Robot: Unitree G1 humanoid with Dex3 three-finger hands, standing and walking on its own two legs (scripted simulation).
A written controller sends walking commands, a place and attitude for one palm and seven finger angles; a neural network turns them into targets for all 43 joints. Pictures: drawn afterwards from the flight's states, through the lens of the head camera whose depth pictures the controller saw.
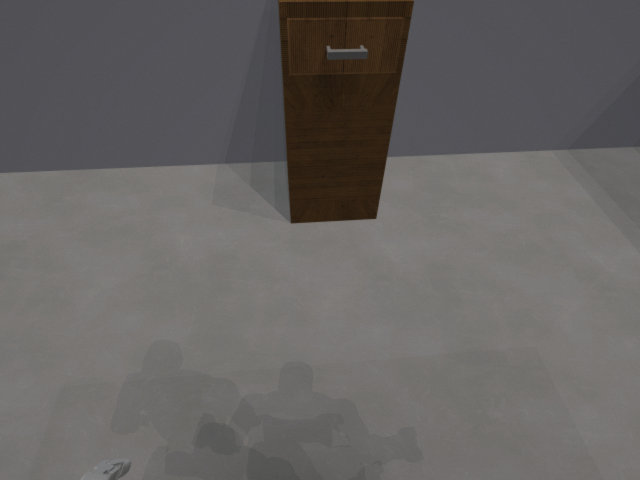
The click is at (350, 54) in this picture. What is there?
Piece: drawer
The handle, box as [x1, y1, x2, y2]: [326, 45, 367, 59]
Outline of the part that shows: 367,50 362,45 360,45 359,49 330,49 329,46 326,47 328,59 366,58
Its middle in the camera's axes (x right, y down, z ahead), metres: +0.08 -0.58 +1.19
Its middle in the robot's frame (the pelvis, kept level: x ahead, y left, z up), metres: +1.28 -0.02 +0.00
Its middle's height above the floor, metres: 0.77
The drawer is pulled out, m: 0.00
